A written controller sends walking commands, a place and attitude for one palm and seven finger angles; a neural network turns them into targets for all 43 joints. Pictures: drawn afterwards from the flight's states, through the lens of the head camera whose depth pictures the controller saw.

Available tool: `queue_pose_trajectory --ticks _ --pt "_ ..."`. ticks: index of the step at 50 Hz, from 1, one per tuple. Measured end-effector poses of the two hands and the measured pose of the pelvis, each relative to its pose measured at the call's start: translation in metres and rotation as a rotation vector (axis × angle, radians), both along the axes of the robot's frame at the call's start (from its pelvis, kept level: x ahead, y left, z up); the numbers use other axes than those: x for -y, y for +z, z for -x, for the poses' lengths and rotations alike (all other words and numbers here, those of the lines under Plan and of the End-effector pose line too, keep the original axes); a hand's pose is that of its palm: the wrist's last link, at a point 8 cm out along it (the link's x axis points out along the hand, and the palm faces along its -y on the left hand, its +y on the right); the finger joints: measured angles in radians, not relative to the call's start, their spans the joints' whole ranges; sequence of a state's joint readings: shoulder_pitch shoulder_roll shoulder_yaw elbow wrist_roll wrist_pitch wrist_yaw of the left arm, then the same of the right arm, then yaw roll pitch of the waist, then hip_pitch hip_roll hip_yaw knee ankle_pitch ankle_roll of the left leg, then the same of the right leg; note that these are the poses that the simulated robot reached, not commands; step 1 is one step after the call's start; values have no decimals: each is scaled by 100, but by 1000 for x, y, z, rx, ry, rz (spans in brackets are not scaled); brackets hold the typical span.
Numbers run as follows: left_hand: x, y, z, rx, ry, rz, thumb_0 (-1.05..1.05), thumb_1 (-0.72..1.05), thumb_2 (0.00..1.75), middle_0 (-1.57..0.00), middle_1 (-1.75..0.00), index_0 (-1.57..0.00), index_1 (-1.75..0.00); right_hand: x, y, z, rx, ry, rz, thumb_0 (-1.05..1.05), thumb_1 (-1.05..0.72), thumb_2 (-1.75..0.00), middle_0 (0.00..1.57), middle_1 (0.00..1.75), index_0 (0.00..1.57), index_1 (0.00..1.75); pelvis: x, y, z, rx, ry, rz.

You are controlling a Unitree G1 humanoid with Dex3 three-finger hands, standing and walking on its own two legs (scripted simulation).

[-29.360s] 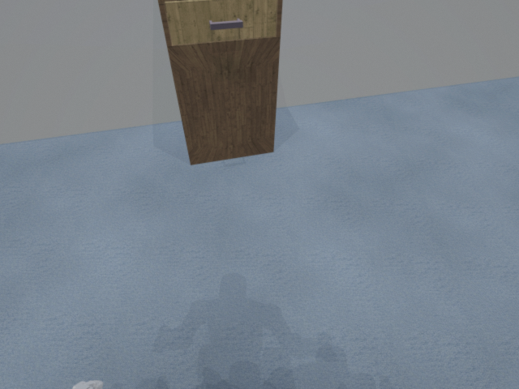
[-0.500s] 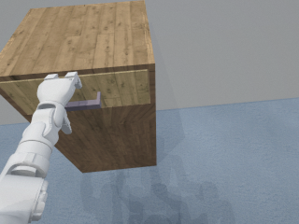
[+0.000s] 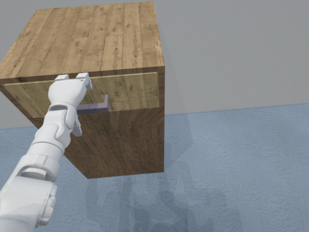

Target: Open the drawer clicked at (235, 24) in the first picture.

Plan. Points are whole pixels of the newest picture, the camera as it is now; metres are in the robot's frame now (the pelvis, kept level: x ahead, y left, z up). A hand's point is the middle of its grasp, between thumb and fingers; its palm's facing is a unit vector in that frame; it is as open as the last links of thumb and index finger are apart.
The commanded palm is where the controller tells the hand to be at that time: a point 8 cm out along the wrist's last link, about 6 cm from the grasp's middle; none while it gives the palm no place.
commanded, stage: re-aim the fingers above the handle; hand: left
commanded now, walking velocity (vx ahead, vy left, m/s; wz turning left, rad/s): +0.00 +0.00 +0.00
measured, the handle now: (88, 103) +0.50 +0.23 +0.01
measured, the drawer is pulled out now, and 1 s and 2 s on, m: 0.00 0.00 0.00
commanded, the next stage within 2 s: lower the fingers behind the handle in 0.98 s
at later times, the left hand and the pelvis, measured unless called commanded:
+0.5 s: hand (80, 106) +0.44 +0.21 +0.07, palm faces -0.02 -0.03 -1.00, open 13.8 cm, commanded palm +0.41 +0.22 +0.13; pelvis +0.01 -0.01 +0.00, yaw +0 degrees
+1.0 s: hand (79, 103) +0.45 +0.22 +0.07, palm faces -0.05 -0.02 -1.00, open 13.7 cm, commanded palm +0.43 +0.23 +0.13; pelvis +0.01 -0.01 +0.00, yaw +0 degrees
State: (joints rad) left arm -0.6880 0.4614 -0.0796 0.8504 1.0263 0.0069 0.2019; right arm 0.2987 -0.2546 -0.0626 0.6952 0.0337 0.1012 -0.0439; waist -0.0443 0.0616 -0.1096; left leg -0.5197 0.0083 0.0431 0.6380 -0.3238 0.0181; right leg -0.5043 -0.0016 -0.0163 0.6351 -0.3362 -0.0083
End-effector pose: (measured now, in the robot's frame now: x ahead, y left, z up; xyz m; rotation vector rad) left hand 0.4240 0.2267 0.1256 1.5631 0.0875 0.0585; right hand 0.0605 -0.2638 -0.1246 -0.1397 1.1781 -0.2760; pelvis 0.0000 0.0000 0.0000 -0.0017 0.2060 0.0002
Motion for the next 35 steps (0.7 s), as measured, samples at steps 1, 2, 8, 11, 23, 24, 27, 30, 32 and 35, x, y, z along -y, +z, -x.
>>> queue_pose_trajectory --ticks 1,2,8,11,23,24,27,30,32,35 --pt "3 0 0 2 -7 6 0 -49 30 -32 -120 -32 -120 -1 0 -1 -1 3 -2 0 -90 -90 20 30 20 30 0 0 0 1 1 0" --pt "7 0 1 3 -16 10 0 -49 30 -32 -120 -32 -120 -1 0 -1 -2 6 -3 0 -90 -90 20 30 20 30 0 0 -1 3 2 0" --pt "18 -1 -2 14 -30 19 0 -49 30 -32 -120 -32 -120 -2 0 -6 5 8 -7 0 -90 -90 20 30 20 30 1 1 -2 8 -3 -3" --pt "14 -1 -3 14 -6 6 0 -49 30 -32 -120 -32 -120 -1 0 -7 13 3 -8 0 -90 -90 20 30 20 30 2 1 -2 8 -7 -5" --pt "11 2 6 -13 -9 12 0 -49 30 -32 -120 -32 -120 10 2 -10 7 8 5 0 -90 -90 20 30 20 30 7 3 -6 19 0 -6" --pt "12 1 7 -9 -16 16 0 -49 30 -32 -120 -32 -120 11 2 -11 8 9 6 0 -90 -90 20 30 20 30 8 3 -6 20 0 -6" --pt "14 1 9 2 -23 16 0 -49 30 -32 -120 -32 -120 13 3 -15 17 12 9 0 -90 -90 20 30 20 30 9 3 -6 22 1 -7" --pt "11 0 9 4 -8 5 0 -49 30 -32 -120 -32 -120 13 3 -19 27 17 10 0 -90 -90 20 30 20 30 10 2 -4 23 4 -8" --pt "9 -1 8 -2 7 -9 0 -49 30 -32 -120 -32 -120 13 3 -20 32 20 11 0 -90 -90 20 30 20 30 11 2 -3 21 6 -9" --pt "7 1 4 -11 20 -12 0 -49 30 -32 -120 -32 -120 13 3 -20 34 22 12 0 -90 -90 20 30 20 30 12 2 -2 17 9 -9"
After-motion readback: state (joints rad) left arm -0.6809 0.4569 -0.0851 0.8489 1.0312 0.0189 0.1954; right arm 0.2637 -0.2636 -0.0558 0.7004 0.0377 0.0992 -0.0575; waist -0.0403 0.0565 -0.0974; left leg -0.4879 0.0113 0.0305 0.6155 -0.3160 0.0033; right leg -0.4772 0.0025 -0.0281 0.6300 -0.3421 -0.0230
